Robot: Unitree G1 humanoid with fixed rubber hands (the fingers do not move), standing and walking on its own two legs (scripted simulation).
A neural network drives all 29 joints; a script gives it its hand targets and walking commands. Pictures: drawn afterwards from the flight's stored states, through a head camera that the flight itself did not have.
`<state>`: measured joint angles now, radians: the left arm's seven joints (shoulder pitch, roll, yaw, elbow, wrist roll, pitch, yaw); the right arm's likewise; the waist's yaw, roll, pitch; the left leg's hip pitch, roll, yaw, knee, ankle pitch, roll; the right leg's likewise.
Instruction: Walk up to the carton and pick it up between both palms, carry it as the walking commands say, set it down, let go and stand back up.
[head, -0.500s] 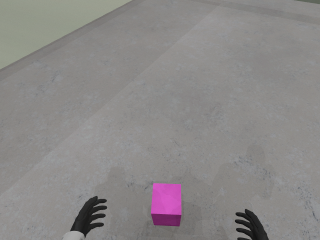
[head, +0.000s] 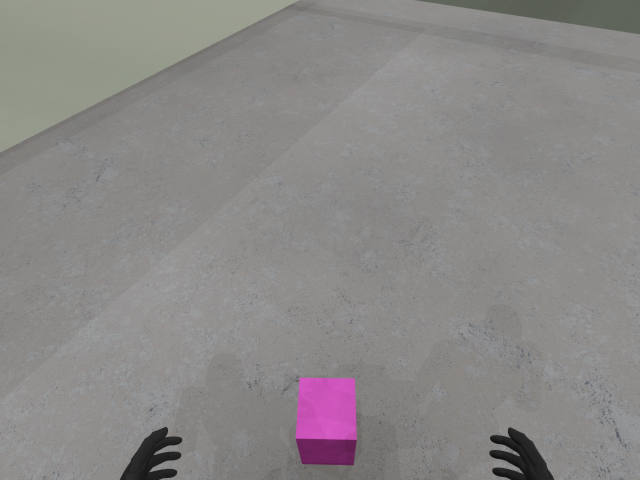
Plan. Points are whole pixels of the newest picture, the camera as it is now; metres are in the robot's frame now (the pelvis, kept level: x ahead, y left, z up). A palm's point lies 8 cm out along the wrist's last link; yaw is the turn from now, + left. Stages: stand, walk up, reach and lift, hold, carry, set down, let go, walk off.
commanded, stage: stand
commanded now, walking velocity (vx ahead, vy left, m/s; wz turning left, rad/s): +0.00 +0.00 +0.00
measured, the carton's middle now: (327, 422) +0.39 +0.07 -0.65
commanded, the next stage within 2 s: none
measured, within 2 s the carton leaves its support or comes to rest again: neither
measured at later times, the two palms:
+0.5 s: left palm out of the picture +0.08 +0.29 -0.09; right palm out of the picture +0.15 -0.24 -0.09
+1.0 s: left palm out of the picture +0.05 +0.30 -0.10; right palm out of the picture +0.14 -0.23 -0.08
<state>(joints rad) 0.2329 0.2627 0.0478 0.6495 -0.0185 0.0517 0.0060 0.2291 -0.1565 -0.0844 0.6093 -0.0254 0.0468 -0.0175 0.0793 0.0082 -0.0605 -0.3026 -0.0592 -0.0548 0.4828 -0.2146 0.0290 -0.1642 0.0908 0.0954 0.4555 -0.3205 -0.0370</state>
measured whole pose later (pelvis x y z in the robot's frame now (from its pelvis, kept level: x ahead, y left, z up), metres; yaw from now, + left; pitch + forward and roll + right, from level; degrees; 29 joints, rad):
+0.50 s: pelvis +0.00 +0.00 +0.00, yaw +0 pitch +2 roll +0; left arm 0.24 0.30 0.05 0.78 -0.01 -0.01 0.03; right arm 0.23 -0.20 -0.09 0.65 -0.03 0.02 -0.02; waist 0.08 0.01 -0.06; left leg -0.30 -0.06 -0.05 0.48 -0.21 0.03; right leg -0.16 0.09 0.10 0.46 -0.32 -0.04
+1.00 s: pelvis -0.02 +0.01 +0.00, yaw +0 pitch +1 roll -1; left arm 0.24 0.32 0.05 0.86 -0.01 -0.02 0.03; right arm 0.23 -0.20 -0.09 0.65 -0.03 0.01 -0.02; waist 0.08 0.01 -0.06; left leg -0.30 -0.06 -0.05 0.49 -0.20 0.04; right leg -0.16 0.09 0.10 0.46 -0.30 -0.04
